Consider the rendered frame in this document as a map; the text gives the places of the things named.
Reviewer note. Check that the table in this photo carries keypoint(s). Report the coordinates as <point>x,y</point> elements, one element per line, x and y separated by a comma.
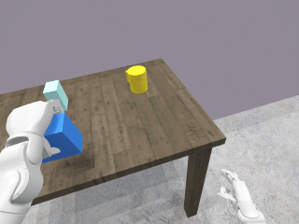
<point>124,132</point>

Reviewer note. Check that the robot left forearm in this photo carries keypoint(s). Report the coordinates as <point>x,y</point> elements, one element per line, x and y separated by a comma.
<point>21,179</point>

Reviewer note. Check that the right robot hand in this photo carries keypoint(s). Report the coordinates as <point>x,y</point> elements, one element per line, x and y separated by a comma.
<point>230,196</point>

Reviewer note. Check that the left robot hand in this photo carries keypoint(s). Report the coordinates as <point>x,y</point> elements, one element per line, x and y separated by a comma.
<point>35,118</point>

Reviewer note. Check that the sponge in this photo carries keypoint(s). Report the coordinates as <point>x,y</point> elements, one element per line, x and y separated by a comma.
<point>63,134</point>

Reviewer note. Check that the robot right forearm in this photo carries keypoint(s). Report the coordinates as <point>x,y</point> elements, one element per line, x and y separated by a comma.
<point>248,213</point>

